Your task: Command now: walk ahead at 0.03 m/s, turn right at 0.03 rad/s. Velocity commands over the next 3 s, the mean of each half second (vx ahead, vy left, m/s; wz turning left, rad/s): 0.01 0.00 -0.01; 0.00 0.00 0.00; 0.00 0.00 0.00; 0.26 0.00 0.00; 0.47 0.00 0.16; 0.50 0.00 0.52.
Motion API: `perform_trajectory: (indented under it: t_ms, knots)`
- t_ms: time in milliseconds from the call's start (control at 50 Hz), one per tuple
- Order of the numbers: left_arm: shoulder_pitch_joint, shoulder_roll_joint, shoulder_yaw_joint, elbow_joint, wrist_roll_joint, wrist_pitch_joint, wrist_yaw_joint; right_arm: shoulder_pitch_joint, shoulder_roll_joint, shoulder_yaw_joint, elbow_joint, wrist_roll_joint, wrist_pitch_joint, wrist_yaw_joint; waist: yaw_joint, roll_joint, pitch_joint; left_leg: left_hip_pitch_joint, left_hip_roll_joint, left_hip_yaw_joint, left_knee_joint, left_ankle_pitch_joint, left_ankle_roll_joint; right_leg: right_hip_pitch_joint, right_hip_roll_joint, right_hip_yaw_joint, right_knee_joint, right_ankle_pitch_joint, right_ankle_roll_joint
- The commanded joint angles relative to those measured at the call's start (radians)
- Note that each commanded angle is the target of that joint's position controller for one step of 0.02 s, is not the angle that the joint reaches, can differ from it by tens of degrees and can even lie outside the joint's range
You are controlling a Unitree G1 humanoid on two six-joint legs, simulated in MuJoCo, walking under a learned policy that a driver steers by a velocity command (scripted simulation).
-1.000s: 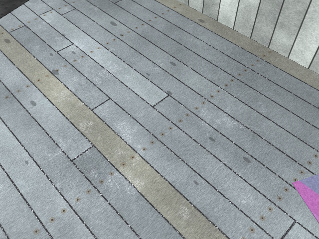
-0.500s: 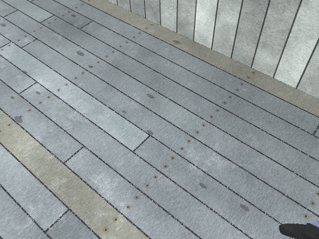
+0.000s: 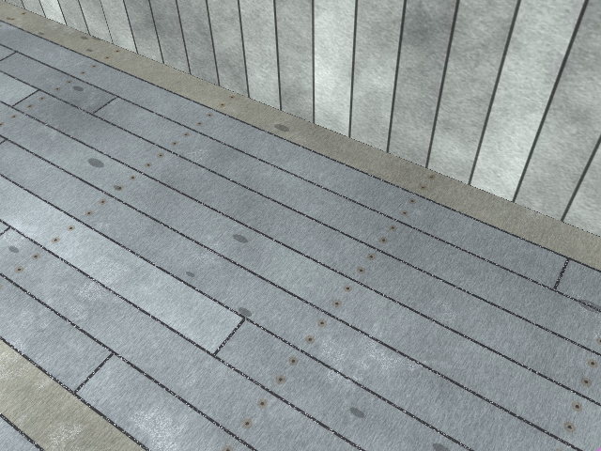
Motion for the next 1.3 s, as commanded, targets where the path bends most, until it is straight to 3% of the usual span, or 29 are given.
perform_trajectory:
  t_ms: [20, 180, 300, 620, 1300]
  knots:
    - [0.016, 0.118, 0.025, -0.029, -0.005, -0.022, 0.002, -0.023, -0.094, -0.023, -0.033, 0.005, -0.009, -0.005, 0.001, -0.047, -0.048, 0.106, 0.050, -0.049, -0.040, 0.147, 0.031, -0.050, -0.041, 0.041, -0.104, 0.199, -0.036]
    - [0.014, 0.107, 0.018, 0.027, -0.009, -0.018, 0.003, -0.028, -0.110, -0.030, 0.040, 0.013, 0.012, -0.019, 0.004, -0.013, -0.048, 0.142, 0.052, -0.050, -0.029, 0.224, 0.024, -0.017, -0.026, 0.021, -0.105, 0.279, -0.032]
    - [0.007, 0.100, 0.014, 0.075, -0.010, -0.019, 0.003, -0.037, -0.115, -0.033, 0.088, 0.014, 0.022, -0.030, 0.002, -0.020, -0.043, 0.159, 0.053, -0.052, -0.033, 0.231, 0.021, -0.003, -0.020, 0.010, -0.123, 0.300, -0.038]
    - [0.026, 0.080, -0.003, 0.180, -0.008, -0.018, 0.007, -0.019, -0.103, -0.033, 0.184, 0.013, 0.031, -0.042, -0.001, -0.020, 0.003, 0.152, 0.045, -0.048, -0.070, 0.133, 0.010, -0.030, -0.005, -0.011, -0.172, 0.168, -0.037]
    - [0.146, 0.027, -0.024, 0.253, -0.013, -0.023, 0.011, 0.089, -0.059, -0.016, 0.236, 0.016, 0.028, -0.051, 0.001, -0.013, 0.033, 0.125, 0.037, -0.051, -0.079, 0.094, 0.013, -0.061, 0.007, -0.032, -0.184, 0.114, -0.036]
